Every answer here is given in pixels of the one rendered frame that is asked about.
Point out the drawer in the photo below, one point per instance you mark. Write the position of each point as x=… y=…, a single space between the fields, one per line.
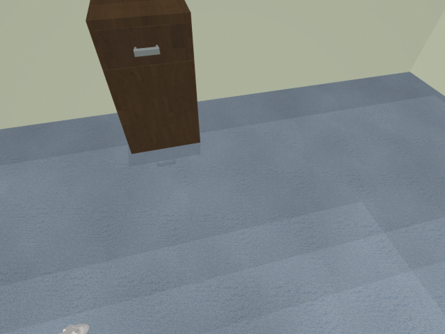
x=118 y=44

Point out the handle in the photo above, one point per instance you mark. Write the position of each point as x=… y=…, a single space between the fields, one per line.
x=146 y=51

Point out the cabinet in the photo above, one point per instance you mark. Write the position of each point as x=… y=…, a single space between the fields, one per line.
x=156 y=104

